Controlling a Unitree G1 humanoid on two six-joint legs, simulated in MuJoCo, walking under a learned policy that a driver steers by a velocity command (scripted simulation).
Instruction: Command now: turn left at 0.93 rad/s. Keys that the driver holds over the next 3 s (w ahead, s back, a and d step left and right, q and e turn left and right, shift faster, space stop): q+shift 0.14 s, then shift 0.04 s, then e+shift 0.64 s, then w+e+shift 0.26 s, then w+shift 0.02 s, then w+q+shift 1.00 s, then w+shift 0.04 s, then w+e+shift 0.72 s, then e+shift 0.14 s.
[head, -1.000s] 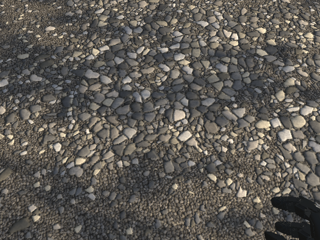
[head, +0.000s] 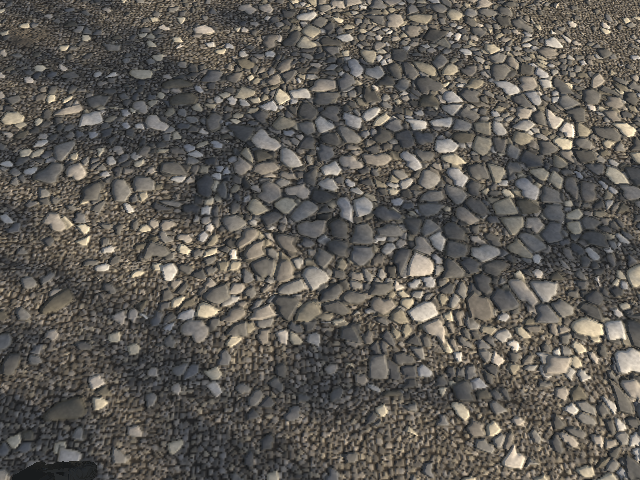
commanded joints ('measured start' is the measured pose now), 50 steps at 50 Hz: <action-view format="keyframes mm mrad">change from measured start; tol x32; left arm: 1 -22 48 7 -61 -5 -16 -1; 50 253 151 14 -157 -35 -54 -52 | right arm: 1 -36 -177 -50 -86 4 -8 -18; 50 -168 -113 -27 -65 -21 -177 44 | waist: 1 10 125 -161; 50 30 -52 -13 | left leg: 1 187 209 -290 -92 296 148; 12 131 156 -388 56 327 82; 15 47 -22 -160 182 -330 -81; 25 114 3 -4 37 -69 -71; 30 367 463 -308 -82 638 205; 41 247 340 167 -3 573 81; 45 -353 149 282 671 -376 -78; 50 -493 130 -44 634 -156 -36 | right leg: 1 -45 34 35 -135 57 15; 16 302 -248 423 -755 352 -305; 26 326 -84 396 -568 442 -220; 32 -103 -30 37 115 -205 -9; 43 379 23 -224 -422 48 -97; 46 851 -361 873 -850 -584 -504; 50 497 -253 552 -862 -377 -366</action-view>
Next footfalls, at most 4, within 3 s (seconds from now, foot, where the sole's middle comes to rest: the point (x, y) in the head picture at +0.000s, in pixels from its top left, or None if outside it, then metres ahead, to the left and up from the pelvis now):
0.26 right None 0.13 -0.13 -0.78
0.88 right None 0.11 -0.19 -0.78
1.38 left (358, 438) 0.51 -0.10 -0.78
1.84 right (468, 280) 0.90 -0.39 -0.78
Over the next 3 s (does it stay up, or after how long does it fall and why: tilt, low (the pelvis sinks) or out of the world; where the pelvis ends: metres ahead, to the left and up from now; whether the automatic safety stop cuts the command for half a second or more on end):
stays up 1.69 -0.09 -0.01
